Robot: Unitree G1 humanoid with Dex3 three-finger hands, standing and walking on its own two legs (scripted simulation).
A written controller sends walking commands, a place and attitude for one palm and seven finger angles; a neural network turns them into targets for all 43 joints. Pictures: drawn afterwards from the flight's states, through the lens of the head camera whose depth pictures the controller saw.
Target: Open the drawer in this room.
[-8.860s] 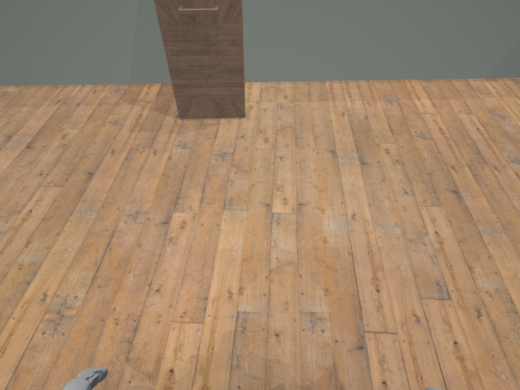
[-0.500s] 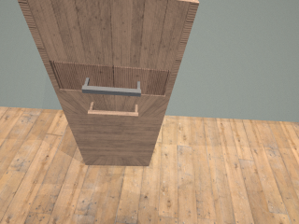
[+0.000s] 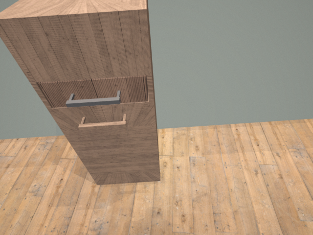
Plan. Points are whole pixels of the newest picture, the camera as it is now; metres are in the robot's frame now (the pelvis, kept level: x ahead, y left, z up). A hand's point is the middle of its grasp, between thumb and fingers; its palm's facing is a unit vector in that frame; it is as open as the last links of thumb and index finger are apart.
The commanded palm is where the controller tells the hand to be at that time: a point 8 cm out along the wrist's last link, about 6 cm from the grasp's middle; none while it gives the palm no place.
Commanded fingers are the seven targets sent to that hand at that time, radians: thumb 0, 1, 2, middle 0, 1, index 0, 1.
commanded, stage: come to a stop and stand still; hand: left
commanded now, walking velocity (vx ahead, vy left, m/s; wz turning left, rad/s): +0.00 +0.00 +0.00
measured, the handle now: (94, 98) +0.57 +0.25 +0.02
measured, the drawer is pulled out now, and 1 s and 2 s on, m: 0.00 0.00 0.00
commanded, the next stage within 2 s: look again from close up in 0.26 s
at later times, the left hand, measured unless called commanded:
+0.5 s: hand out of the picture -0.02 +0.15 -0.18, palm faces +0.02 -0.98 -0.17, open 7.3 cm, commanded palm none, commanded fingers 0.00 0.90 0.90 -0.20 -0.30 -0.20 -0.30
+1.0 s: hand out of the picture +0.04 +0.21 -0.18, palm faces -0.01 -0.97 -0.23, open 7.3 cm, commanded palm +0.12 +0.26 -0.07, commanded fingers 0.00 0.85 0.88 -0.20 -0.33 -0.20 -0.33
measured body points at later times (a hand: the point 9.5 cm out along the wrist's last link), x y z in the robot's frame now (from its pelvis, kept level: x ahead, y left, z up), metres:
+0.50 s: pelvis +0.00 +0.00 -0.01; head +0.03 -0.01 +0.44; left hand -0.02 +0.21 -0.17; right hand +0.04 -0.23 -0.17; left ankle -0.03 +0.12 -0.75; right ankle -0.02 -0.08 -0.74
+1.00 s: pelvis +0.02 +0.04 -0.01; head +0.04 +0.03 +0.44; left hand +0.04 +0.26 -0.16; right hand -0.01 -0.17 -0.17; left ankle -0.03 +0.12 -0.74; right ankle -0.02 -0.08 -0.74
